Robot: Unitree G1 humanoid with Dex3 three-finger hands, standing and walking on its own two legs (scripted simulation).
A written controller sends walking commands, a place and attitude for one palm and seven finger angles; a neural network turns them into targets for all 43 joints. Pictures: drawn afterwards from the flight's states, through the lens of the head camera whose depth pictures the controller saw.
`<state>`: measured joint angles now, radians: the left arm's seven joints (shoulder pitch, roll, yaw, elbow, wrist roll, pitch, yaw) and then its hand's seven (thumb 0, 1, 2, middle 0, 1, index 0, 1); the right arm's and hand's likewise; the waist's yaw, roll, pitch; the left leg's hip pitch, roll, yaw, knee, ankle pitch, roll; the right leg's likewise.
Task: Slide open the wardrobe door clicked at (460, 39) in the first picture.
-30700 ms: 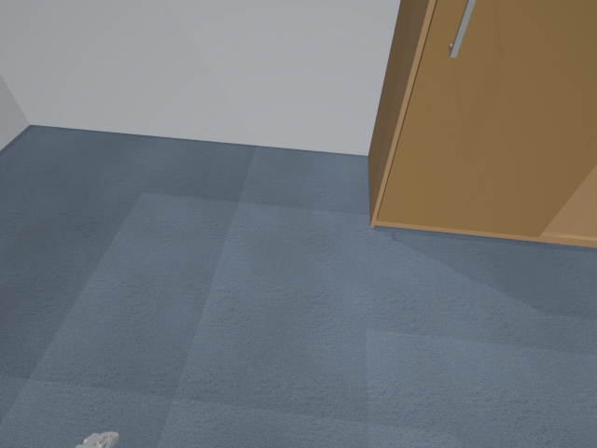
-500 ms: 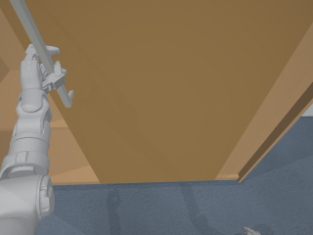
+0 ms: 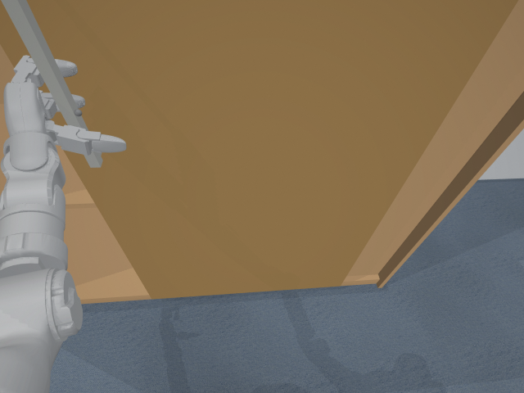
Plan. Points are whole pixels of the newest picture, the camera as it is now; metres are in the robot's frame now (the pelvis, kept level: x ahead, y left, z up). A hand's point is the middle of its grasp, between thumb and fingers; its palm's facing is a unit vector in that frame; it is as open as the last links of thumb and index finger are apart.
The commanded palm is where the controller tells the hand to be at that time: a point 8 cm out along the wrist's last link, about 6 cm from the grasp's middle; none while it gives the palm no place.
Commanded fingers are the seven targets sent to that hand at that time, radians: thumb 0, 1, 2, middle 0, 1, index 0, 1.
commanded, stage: loosen the grip on the handle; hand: left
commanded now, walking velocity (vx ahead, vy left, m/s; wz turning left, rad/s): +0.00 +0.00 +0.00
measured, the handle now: (61, 78) +0.50 +0.29 +0.21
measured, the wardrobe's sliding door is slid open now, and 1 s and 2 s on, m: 0.53 0.53 0.53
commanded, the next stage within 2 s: slip the hand off the handle in 0.06 s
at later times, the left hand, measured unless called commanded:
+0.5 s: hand (31, 116) +0.45 +0.32 +0.19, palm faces +0.43 -0.88 -0.19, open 14.6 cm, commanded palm +0.41 +0.35 +0.19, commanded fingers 0.00 -0.55 0.20 -0.25 -1.15 -0.25 -1.15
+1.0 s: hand (13, 131) +0.42 +0.33 +0.18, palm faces +0.38 -0.91 -0.15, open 14.7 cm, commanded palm +0.37 +0.36 +0.19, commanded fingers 0.00 -0.55 0.20 -0.25 -1.15 -0.25 -1.15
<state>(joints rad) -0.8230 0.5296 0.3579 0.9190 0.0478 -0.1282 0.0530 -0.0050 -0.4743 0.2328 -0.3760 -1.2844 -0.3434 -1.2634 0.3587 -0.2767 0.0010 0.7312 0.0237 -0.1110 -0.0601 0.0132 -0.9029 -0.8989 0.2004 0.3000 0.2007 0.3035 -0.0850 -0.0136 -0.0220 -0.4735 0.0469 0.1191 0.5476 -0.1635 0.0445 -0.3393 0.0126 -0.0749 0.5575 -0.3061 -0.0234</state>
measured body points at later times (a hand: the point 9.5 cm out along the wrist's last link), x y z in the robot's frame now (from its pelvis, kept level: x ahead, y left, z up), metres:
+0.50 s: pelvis +0.02 -0.01 +0.00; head +0.05 +0.01 +0.45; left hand +0.42 +0.36 +0.20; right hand +0.11 -0.28 -0.10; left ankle +0.07 +0.10 -0.73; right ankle -0.01 -0.11 -0.73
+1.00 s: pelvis +0.03 +0.00 +0.00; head +0.04 +0.00 +0.45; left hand +0.39 +0.38 +0.19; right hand +0.10 -0.27 -0.11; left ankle +0.07 +0.10 -0.73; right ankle -0.01 -0.10 -0.73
